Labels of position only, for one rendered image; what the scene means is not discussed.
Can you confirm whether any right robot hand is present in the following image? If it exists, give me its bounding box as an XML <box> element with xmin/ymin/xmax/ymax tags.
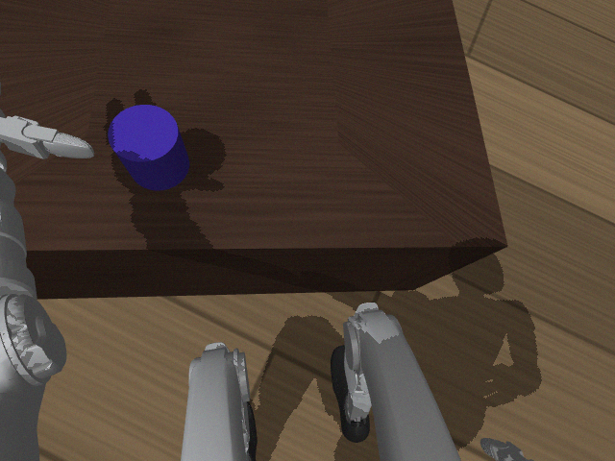
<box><xmin>480</xmin><ymin>438</ymin><xmax>533</xmax><ymax>461</ymax></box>

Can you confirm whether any can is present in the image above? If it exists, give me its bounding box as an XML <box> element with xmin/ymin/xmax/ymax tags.
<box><xmin>108</xmin><ymin>105</ymin><xmax>189</xmax><ymax>190</ymax></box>

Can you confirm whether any left robot arm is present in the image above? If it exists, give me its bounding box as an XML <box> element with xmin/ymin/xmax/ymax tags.
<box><xmin>0</xmin><ymin>151</ymin><xmax>66</xmax><ymax>461</ymax></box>

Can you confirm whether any left robot hand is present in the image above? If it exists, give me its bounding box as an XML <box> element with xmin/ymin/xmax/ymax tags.
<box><xmin>0</xmin><ymin>82</ymin><xmax>94</xmax><ymax>159</ymax></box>

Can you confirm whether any right robot foot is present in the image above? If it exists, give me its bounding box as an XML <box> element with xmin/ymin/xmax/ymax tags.
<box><xmin>331</xmin><ymin>345</ymin><xmax>370</xmax><ymax>443</ymax></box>

